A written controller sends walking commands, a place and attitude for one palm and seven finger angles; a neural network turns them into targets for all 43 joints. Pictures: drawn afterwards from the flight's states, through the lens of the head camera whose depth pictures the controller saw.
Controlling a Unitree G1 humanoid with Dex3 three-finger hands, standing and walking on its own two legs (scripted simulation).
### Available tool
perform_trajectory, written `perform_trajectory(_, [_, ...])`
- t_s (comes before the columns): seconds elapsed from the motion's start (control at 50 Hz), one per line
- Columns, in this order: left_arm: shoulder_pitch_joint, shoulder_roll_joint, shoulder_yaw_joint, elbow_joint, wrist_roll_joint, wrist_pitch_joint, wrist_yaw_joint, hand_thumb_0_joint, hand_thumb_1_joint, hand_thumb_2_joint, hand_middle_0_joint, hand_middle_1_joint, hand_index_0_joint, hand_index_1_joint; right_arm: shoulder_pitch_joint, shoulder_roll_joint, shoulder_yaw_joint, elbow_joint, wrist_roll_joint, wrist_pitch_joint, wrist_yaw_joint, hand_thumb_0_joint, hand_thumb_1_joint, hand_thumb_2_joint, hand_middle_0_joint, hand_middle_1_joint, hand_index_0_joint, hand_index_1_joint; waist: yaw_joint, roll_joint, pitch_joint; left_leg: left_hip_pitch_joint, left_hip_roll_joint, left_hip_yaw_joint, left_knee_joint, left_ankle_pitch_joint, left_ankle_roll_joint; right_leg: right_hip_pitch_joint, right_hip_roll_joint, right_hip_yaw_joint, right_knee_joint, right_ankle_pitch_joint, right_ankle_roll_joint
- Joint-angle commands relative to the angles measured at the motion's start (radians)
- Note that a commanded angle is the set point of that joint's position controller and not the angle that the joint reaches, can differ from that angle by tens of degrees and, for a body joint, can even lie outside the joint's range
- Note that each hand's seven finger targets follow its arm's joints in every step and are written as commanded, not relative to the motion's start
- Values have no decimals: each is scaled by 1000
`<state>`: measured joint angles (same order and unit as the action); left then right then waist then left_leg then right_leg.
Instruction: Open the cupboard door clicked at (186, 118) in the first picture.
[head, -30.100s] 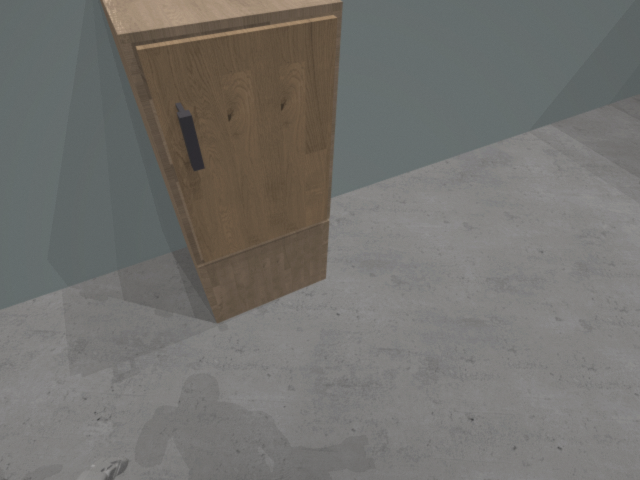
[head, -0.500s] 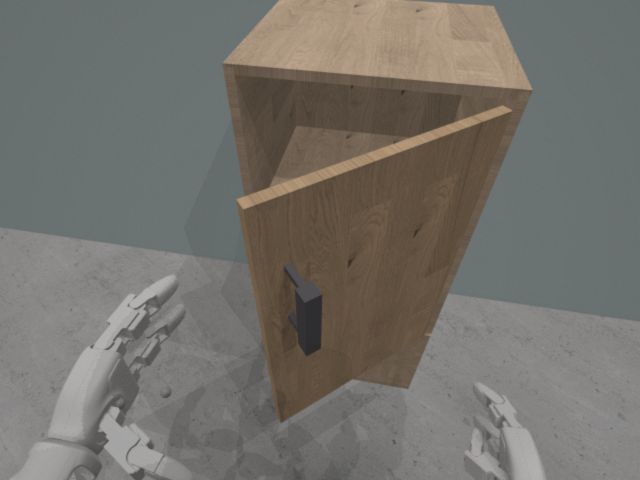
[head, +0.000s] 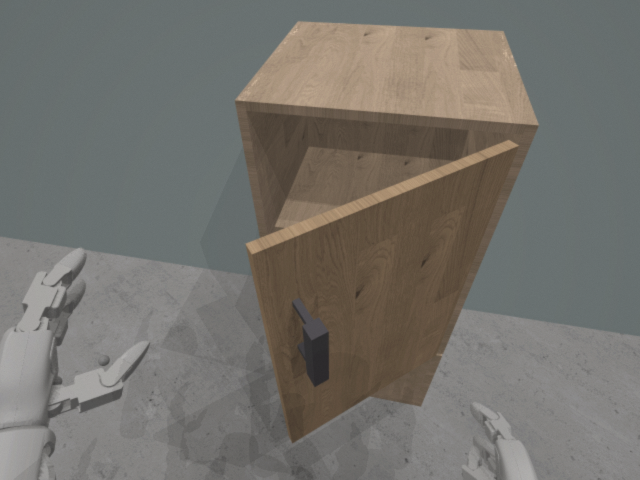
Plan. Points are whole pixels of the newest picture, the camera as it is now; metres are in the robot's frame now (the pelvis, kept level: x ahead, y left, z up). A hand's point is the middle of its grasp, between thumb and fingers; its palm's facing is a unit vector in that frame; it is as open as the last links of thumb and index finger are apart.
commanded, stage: draw the hand back to the body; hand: left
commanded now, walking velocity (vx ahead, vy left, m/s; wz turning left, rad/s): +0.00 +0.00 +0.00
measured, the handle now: (308, 342) +0.29 +0.06 +0.02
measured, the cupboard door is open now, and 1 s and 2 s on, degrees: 42 42 42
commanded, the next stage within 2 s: step back with the hand held close in 0.56 s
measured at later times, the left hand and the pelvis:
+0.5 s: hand (103, 354) +0.18 +0.23 +0.15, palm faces +0.42 -0.81 -0.41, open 7.5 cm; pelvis +0.00 -0.03 +0.01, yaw -1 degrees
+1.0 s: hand (88, 377) +0.16 +0.23 +0.15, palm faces +0.31 -0.80 -0.51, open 7.4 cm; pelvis -0.04 -0.01 +0.01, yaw -2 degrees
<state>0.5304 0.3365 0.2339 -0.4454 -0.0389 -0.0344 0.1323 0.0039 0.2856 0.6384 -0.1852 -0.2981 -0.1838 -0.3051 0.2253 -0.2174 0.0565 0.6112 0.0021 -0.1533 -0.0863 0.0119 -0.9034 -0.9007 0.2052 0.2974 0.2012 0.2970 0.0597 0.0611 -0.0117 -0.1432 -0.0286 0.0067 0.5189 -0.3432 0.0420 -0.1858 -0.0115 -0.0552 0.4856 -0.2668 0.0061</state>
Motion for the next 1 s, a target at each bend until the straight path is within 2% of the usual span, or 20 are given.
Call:
perform_trajectory(0.0, [-66, 161, 154, -198, 0, -75, 12, 0, 620, 780, -190, -300, -190, -300, -128, -116, -58, -155, -1, -44, -1, 0, -900, -900, 200, 300, 200, 300, 8, -3, -69, -13, 69, -45, -123, 470, -65, 119, 4, 15, -58, 257, -34])
perform_trajectory(0.08, [-107, 195, 203, -203, -4, -79, 10, 0, 760, 840, -195, -300, -195, -300, -139, -116, -59, -144, -3, -32, 1, 0, -900, -900, 200, 300, 200, 300, 13, 33, -73, 12, 62, -32, -130, 488, -61, 143, 5, 24, -82, 292, -37])
perform_trajectory(0.16, [-143, 206, 232, -194, -13, -83, 8, 0, 900, 900, -200, -300, -200, -300, -147, -111, -63, -139, 0, -20, 3, 0, -900, -900, 200, 300, 200, 300, 9, 22, -62, 31, 59, -19, -141, 441, -47, 140, 6, 32, -106, 285, -32])
perform_trajectory(0.2, [-125, 159, 192, -143, -14, -78, 1, 0, 900, 900, -200, -300, -200, -300, -150, -113, -63, -134, 0, -15, 5, 0, -900, -900, 200, 300, 200, 300, 3, 18, -15, 27, 61, -18, -152, 418, -43, 123, 6, 28, -118, 267, -30])
perform_trajectory(0.3, [-135, 163, 181, -141, -14, -84, -6, 0, 900, 900, -200, -300, -200, -300, -157, -120, -73, -138, 0, -3, 7, 0, -900, -900, 200, 300, 200, 300, 4, -26, -41, 37, 55, -14, -161, 367, -28, 140, 6, 35, -131, 258, -27])
perform_trajectory(0.42, [-141, 211, 222, -191, -10, -99, 3, 0, 900, 900, -200, -300, -200, -300, -165, -108, -69, -132, -5, -17, 3, 0, -900, -900, 200, 300, 200, 300, 15, 19, -78, 52, 45, -6, -155, 382, -26, 170, 1, 46, -136, 295, -29])
perform_trajectory(0.5, [-148, 199, 213, -174, -10, -99, 2, 0, 900, 900, -200, -300, -200, -300, -170, -105, -69, -123, -2, -22, 2, 0, -900, -900, 200, 300, 200, 300, 10, 38, -33, 48, 44, -4, -161, 349, -27, 147, 3, 50, -155, 261, -30])
perform_trajectory(0.58, [-138, 182, 202, -118, -12, -100, -3, 0, 900, 900, -200, -300, -200, -300, -177, -110, -74, -117, 0, -23, 1, 0, -900, -900, 200, 300, 200, 300, 11, -1, 16, 37, 47, -3, -170, 306, -23, 121, 7, 47, -173, 214, -28])
perform_trajectory(0.64, [-135, 176, 200, -104, -17, -109, -6, 0, 900, 900, -200, -300, -200, -300, -177, -107, -76, -119, 1, -22, 3, 0, -900, -900, 200, 300, 200, 300, 10, -38, 10, 39, 46, 1, -173, 252, -16, 113, 5, 55, -188, 155, -21])
perform_trajectory(0.66, [-245, 207, 207, -178, -15, -122, -3, 0, 900, 900, -200, -300, -200, -300, -187, -110, -75, -120, 2, -28, 2, 0, -900, -900, 200, 300, 200, 300, 4, -10, -16, 51, 40, 1, -171, 240, -13, 117, 2, 65, -196, 144, -22])
perform_trajectory(0.68, [-407, 372, 369, -204, -1, -176, 14, 0, 900, 900, -200, -300, -200, -300, -155, -116, -56, -156, 17, -14, 3, 0, -900, -900, 200, 300, 200, 300, -39, 40, 105, -41, 47, -33, -166, 125, -8, 10, -38, 157, -248, 113, -28])
perform_trajectory(0.7, [-248, 262, 297, -102, -4, -181, 2, 0, 900, 900, -200, -300, -200, -300, -153, -108, -72, -132, 6, -3, -1, 0, -900, -900, 200, 300, 200, 300, -41, -70, 66, -33, 51, -45, -129, 127, -1, -8, -59, 166, -263, 103, -27])
perform_trajectory(0.72, [-139, 230, 274, -63, -3, -170, -5, 0, 900, 900, -200, -300, -200, -300, -155, -118, -80, -135, 3, 8, 5, 0, -900, -900, 200, 300, 200, 300, -39, -112, 36, -2, 47, -39, -109, 159, 2, -15, -65, 176, -272, 118, -29])
perform_trajectory(0.76, [-87, 198, 237, -94, -1, -170, -15, 0, 900, 900, -200, -300, -200, -300, -159, -128, -86, -149, 0, 25, 11, 0, -900, -900, 200, 300, 200, 300, -45, -75, -13, 7, 49, -24, -93, 195, -3, -14, -80, 164, -254, 164, -30])
perform_trajectory(0.78, [-74, 199, 237, -122, -1, -180, -14, 0, 900, 900, -200, -300, -200, -300, -162, -133, -88, -150, -2, 27, 9, 0, -900, -900, 200, 300, 200, 300, -42, -18, -42, 0, 54, -26, -109, 225, -7, 14, -83, 143, -227, 215, -34])
perform_trajectory(0.82, [-22, 203, 241, -144, 0, -180, -7, 0, 900, 900, -200, -300, -200, -300, -155, -137, -91, -160, -1, 37, 7, 0, -900, -900, 200, 300, 200, 300, -44, 6, -102, -9, 68, -29, -128, 269, -12, 47, -73, 131, -177, 277, -28])
perform_trajectory(0.86, [-9, 230, 268, -184, 0, -182, 0, 0, 900, 900, -200, -300, -200, -300, -155, -136, -98, -172, 1, 45, 3, 0, -900, -900, 200, 300, 200, 300, -44, -30, -140, -30, 75, -35, -129, 320, -14, 75, -63, 117, -142, 335, -23])
perform_trajectory(0.88, [-7, 260, 297, -199, -2, -185, 6, 0, 900, 900, -200, -300, -200, -300, -161, -138, -101, -170, -1, 50, -2, 0, -900, -900, 200, 300, 200, 300, -39, -15, -156, -39, 79, -40, -131, 348, -17, 92, -66, 109, -121, 369, -25])
perform_trajectory(0.94, [13, 269, 315, -211, -4, -184, 14, 0, 900, 900, -200, -300, -200, -300, -156, -128, -107, -188, 6, 62, -6, 0, -900, -900, 200, 300, 200, 300, -43, -66, -163, -69, 86, -43, -117, 368, -18, 89, -62, 114, -89, 407, -20])
perform_trajectory(0.98, [8, 281, 327, -217, -4, -186, 20, 0, 900, 900, -200, -300, -200, -300, -161, -133, -110, -187, 6, 67, -10, 0, -900, -900, 200, 300, 200, 300, -42, -34, -145, -100, 86, -57, -126, 359, -19, 81, -61, 114, -77, 391, -24])
